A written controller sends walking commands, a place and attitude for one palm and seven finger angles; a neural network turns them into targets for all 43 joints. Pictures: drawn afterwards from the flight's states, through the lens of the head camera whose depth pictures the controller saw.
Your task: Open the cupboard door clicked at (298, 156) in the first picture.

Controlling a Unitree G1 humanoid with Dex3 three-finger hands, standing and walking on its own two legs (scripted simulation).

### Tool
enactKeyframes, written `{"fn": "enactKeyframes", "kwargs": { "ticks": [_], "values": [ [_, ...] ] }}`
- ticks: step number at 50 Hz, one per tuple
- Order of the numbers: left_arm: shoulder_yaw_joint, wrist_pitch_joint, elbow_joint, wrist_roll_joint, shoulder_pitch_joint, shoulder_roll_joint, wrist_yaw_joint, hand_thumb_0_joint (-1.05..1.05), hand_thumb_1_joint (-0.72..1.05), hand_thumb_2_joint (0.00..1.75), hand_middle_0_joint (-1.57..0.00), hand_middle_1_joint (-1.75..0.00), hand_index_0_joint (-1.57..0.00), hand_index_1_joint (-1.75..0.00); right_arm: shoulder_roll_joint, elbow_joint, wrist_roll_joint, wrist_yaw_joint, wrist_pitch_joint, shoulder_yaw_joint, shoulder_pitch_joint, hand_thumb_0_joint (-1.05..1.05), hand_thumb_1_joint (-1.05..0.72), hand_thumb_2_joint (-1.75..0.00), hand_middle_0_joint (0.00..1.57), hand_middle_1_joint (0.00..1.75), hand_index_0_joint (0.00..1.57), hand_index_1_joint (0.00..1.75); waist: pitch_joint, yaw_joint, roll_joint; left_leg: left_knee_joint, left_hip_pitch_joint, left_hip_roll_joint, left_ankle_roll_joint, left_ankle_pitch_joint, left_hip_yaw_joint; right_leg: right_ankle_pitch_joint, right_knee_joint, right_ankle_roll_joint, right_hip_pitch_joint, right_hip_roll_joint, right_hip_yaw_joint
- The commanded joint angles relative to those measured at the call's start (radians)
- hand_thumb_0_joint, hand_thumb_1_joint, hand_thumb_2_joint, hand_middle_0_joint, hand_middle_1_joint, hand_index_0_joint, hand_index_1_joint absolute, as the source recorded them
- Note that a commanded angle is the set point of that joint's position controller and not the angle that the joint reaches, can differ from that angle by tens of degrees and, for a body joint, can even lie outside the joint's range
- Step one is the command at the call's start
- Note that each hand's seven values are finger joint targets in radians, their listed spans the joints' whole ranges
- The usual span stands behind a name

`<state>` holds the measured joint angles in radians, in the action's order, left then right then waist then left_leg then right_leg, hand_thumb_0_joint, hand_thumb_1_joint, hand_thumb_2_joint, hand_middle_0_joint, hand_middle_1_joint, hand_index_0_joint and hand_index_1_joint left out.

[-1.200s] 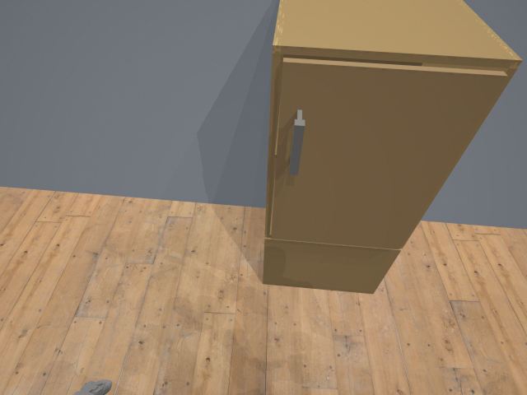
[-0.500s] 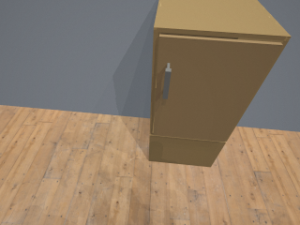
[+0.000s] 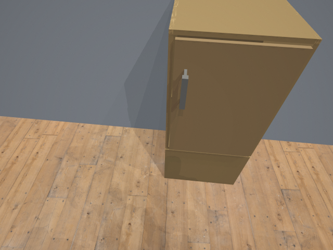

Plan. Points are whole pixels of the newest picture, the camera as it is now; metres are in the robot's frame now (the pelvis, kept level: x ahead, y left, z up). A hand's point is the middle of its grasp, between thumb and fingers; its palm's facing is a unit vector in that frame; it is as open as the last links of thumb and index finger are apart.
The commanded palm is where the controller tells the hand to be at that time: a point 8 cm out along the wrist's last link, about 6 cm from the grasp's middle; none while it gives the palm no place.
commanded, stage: look at it before walking up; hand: left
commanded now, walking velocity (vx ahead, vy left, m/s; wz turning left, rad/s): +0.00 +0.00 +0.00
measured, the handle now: (183, 89) +0.63 -0.02 +0.02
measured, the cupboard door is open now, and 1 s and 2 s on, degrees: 0 0 0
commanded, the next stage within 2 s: walk to a spot facing it in 0.34 s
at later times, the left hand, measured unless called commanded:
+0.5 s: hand out of the picture +0.06 +0.22 -0.17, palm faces +0.00 -0.96 -0.28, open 7.4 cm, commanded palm none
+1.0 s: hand out of the picture +0.06 +0.14 -0.16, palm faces -0.16 -0.94 -0.29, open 7.4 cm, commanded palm none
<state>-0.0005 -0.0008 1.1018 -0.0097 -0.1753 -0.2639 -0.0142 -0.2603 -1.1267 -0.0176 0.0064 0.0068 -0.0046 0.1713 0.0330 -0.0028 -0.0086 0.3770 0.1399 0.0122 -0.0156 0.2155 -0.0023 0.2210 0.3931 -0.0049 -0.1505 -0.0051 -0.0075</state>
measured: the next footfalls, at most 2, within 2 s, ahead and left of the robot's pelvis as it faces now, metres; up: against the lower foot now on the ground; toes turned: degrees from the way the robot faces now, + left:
left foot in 1.38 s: +0.07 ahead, +0.08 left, +0.00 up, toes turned -10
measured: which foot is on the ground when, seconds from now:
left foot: down 0.00-0.84, up 0.86-1.00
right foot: down 0.00-1.00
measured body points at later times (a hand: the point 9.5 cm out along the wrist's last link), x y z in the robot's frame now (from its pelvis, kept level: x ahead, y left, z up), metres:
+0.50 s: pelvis +0.01 +0.00 +0.00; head +0.02 +0.00 +0.45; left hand +0.06 +0.27 -0.15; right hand +0.06 -0.27 -0.15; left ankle -0.01 +0.13 -0.75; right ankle -0.01 -0.11 -0.75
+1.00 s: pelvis -0.01 -0.05 -0.01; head +0.03 -0.09 +0.44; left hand +0.07 +0.19 -0.14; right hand +0.01 -0.32 -0.17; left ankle -0.01 +0.11 -0.66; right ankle -0.02 -0.11 -0.75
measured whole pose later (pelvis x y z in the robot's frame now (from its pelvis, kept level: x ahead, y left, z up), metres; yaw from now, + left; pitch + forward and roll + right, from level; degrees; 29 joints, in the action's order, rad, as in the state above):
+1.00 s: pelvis -0.01 -0.05 -0.01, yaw -14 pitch +0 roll +2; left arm -0.07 0.03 0.96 -0.01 -0.27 -0.18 -0.01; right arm -0.23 -0.98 -0.02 0.02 -0.05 0.06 0.14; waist 0.10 0.03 0.03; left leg 1.13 0.46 0.06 -0.05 0.40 0.02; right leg 0.27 0.54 -0.10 -0.27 -0.07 -0.01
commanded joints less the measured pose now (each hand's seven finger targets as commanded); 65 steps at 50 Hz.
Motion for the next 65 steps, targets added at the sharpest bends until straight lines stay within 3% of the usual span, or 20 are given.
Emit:
{"fn": "enactKeyframes", "kwargs": {
  "ticks": [1,22,25,27,30,33,35,37,39,40,41,42,43,44,46,48,53,58,63,65],
  "values": [
    [-0.028,-0.018,-0.050,-0.003,0.003,-0.166,-0.009,0.00,0.90,0.90,-0.20,-0.30,-0.20,-0.30,-0.165,0.046,0.004,0.016,0.022,0.028,-0.008,0.00,-0.90,-0.90,0.20,0.30,0.20,0.30,-0.034,0.005,0.017,-0.062,0.007,0.098,0.031,-0.127,-0.072,-0.129,-0.067,-0.015,-0.006,0.118,-0.087],
    [-0.033,-0.022,-0.046,-0.003,0.001,-0.171,-0.009,0.00,0.90,0.90,-0.20,-0.30,-0.20,-0.30,-0.172,0.044,0.004,0.020,0.025,0.030,-0.014,0.00,-0.90,-0.90,0.20,0.30,0.20,0.30,-0.039,0.005,0.019,-0.066,-0.021,0.104,0.030,-0.178,-0.069,-0.196,-0.068,-0.017,0.013,0.120,-0.083],
    [-0.031,0.001,-0.045,-0.001,-0.026,-0.109,-0.010,0.00,0.90,0.90,-0.20,-0.30,-0.20,-0.30,-0.097,0.042,0.002,0.026,0.012,0.025,0.035,0.00,-0.90,-0.90,0.20,0.30,0.20,0.30,-0.032,0.000,0.013,-0.020,-0.031,0.112,0.018,-0.192,-0.033,-0.253,-0.021,-0.017,-0.030,0.108,-0.103],
    [-0.043,0.015,-0.067,-0.003,-0.029,-0.121,-0.008,0.00,0.90,0.90,-0.20,-0.30,-0.20,-0.30,-0.114,0.059,0.002,0.032,0.002,0.037,0.043,0.00,-0.90,-0.90,0.20,0.30,0.20,0.30,-0.023,-0.001,0.021,0.008,-0.031,0.125,0.019,-0.185,-0.012,-0.275,0.024,-0.021,-0.069,0.098,-0.114],
    [-0.061,0.029,-0.105,-0.007,-0.029,-0.126,0.000,0.00,0.90,0.90,-0.20,-0.30,-0.20,-0.30,-0.137,0.099,-0.001,0.037,-0.009,0.058,0.043,0.00,-0.90,-0.90,0.20,0.30,0.20,0.30,-0.028,-0.003,0.031,0.025,-0.023,0.160,0.035,-0.136,-0.016,-0.247,0.097,-0.023,-0.127,0.068,-0.117],
    [-0.072,0.040,-0.143,-0.009,-0.034,-0.110,0.011,0.00,0.90,0.90,-0.20,-0.30,-0.20,-0.30,-0.160,0.139,-0.003,0.039,-0.013,0.077,0.026,0.00,-0.90,-0.90,0.20,0.30,0.20,0.30,-0.019,0.003,0.093,-0.004,-0.001,0.225,0.071,-0.066,-0.054,-0.146,0.210,-0.014,-0.196,0.020,-0.094],
    [-0.077,0.048,-0.164,-0.010,-0.040,-0.084,0.019,0.00,0.90,0.90,-0.20,-0.30,-0.20,-0.30,-0.173,0.160,-0.004,0.037,-0.009,0.089,0.013,0.00,-0.90,-0.90,0.20,0.30,0.20,0.30,-0.014,0.008,0.185,-0.055,0.015,0.322,0.138,-0.123,-0.099,0.142,0.399,0.004,-0.238,-0.009,-0.026],
    [-0.086,0.054,-0.185,-0.010,-0.046,-0.068,0.026,0.00,0.90,0.90,-0.20,-0.30,-0.20,-0.30,-0.168,0.183,-0.008,0.037,-0.004,0.095,-0.012,0.00,-0.90,-0.90,0.20,0.30,0.20,0.30,-0.012,0.016,0.212,-0.057,0.040,0.376,0.187,-0.219,-0.088,0.283,0.498,0.012,-0.240,0.030,-0.018],
    [-0.090,0.046,-0.181,-0.010,-0.104,-0.054,0.033,0.00,0.90,0.90,-0.20,-0.30,-0.20,-0.30,-0.164,0.202,-0.013,0.035,-0.007,0.099,-0.056,0.00,-0.90,-0.90,0.20,0.30,0.20,0.30,-0.026,0.050,0.179,0.055,0.054,0.342,0.141,-0.259,0.011,0.230,0.364,0.005,-0.154,0.048,0.009],
    [-0.094,0.041,-0.166,-0.014,-0.160,-0.063,0.034,0.00,0.90,0.90,-0.20,-0.30,-0.20,-0.30,-0.159,0.209,-0.011,0.032,-0.012,0.101,-0.071,0.00,-0.90,-0.90,0.20,0.30,0.20,0.30,-0.037,0.079,0.121,0.165,0.103,0.303,0.097,-0.193,0.059,0.102,0.237,0.006,-0.072,0.044,0.024],
    [-0.104,0.031,-0.152,-0.022,-0.212,-0.105,0.029,0.00,0.90,0.90,-0.20,-0.30,-0.20,-0.30,-0.129,0.214,-0.004,0.029,-0.018,0.099,-0.065,0.00,-0.90,-0.90,0.20,0.30,0.20,0.30,-0.039,0.100,-0.048,0.368,0.173,0.200,0.026,-0.038,0.135,-0.101,0.039,-0.002,-0.006,0.080,-0.057],
    [-0.124,0.016,-0.158,-0.031,-0.224,-0.214,0.010,0.00,0.90,0.90,-0.20,-0.30,-0.20,-0.30,-0.044,0.249,0.001,0.025,-0.020,0.082,-0.038,0.00,-0.90,-0.90,0.20,0.30,0.20,0.30,-0.021,0.085,-0.380,0.633,0.433,0.034,-0.039,0.381,0.164,-0.376,-0.083,-0.077,0.070,0.316,-0.471],
    [-0.121,0.019,-0.165,-0.012,-0.246,-0.213,-0.002,0.00,0.90,0.90,-0.20,-0.30,-0.20,-0.30,-0.064,0.263,0.001,0.030,-0.025,0.080,-0.054,0.00,-0.90,-0.90,0.20,0.30,0.20,0.30,-0.053,0.088,-0.294,0.736,0.428,0.031,-0.028,0.405,0.016,-0.478,-0.099,-0.160,0.050,0.365,-0.522],
    [-0.123,0.016,-0.175,-0.011,-0.196,-0.184,-0.009,0.00,0.90,0.90,-0.20,-0.30,-0.20,-0.30,-0.070,0.254,0.005,0.028,-0.028,0.086,-0.057,0.00,-0.90,-0.90,0.20,0.30,0.20,0.30,-0.048,0.062,-0.227,0.778,0.423,0.059,-0.020,0.331,-0.032,-0.378,-0.102,-0.184,0.025,0.327,-0.477],
    [-0.113,0.013,-0.205,-0.007,-0.104,-0.139,-0.010,0.00,0.90,0.90,-0.20,-0.30,-0.20,-0.30,-0.072,0.237,0.001,0.023,-0.027,0.087,-0.071,0.00,-0.90,-0.90,0.20,0.30,0.20,0.30,-0.009,0.032,-0.100,0.810,0.430,0.084,-0.030,0.216,-0.039,-0.303,-0.078,-0.186,-0.020,0.269,-0.432],
    [-0.103,0.002,-0.209,-0.006,-0.108,-0.112,-0.009,0.00,0.90,0.90,-0.20,-0.30,-0.20,-0.30,-0.051,0.208,-0.005,0.020,-0.030,0.083,-0.024,0.00,-0.90,-0.90,0.20,0.30,0.20,0.30,-0.053,0.014,-0.042,0.798,0.418,0.068,-0.036,0.139,-0.033,-0.350,-0.064,-0.152,0.021,0.219,-0.340],
    [-0.091,-0.006,-0.185,-0.010,-0.173,-0.066,-0.023,0.00,0.90,0.90,-0.20,-0.30,-0.20,-0.30,-0.040,0.171,-0.003,0.028,-0.042,0.074,0.022,0.00,-0.90,-0.90,0.20,0.30,0.20,0.30,-0.110,0.018,-0.069,0.748,0.421,0.039,-0.039,0.088,-0.039,-0.455,-0.057,-0.072,0.125,0.181,-0.262],
    [-0.069,-0.020,-0.157,-0.014,-0.188,-0.051,-0.026,0.00,0.90,0.90,-0.20,-0.30,-0.20,-0.30,-0.027,0.151,0.001,0.025,-0.037,0.062,0.021,0.00,-0.90,-0.90,0.20,0.30,0.20,0.30,-0.050,0.019,-0.073,0.529,0.335,0.044,-0.028,0.116,-0.044,-0.357,-0.104,-0.088,0.085,0.191,-0.229],
    [-0.063,-0.020,-0.132,-0.016,-0.179,-0.056,-0.026,0.00,0.90,0.90,-0.20,-0.30,-0.20,-0.30,0.004,0.131,0.006,0.021,-0.027,0.047,0.030,0.00,-0.90,-0.90,0.20,0.30,0.20,0.30,-0.004,0.028,-0.092,0.330,0.231,0.044,-0.008,0.173,-0.018,-0.337,-0.112,-0.160,0.029,0.243,-0.224],
    [-0.064,-0.018,-0.124,-0.015,-0.162,-0.059,-0.029,0.00,0.90,0.90,-0.20,-0.30,-0.20,-0.30,0.017,0.114,0.005,0.022,-0.024,0.043,0.067,0.00,-0.90,-0.90,0.20,0.30,0.20,0.30,0.007,0.015,-0.077,0.246,0.168,0.046,-0.004,0.140,-0.004,-0.315,-0.095,-0.166,-0.008,0.249,-0.199]
  ]
}}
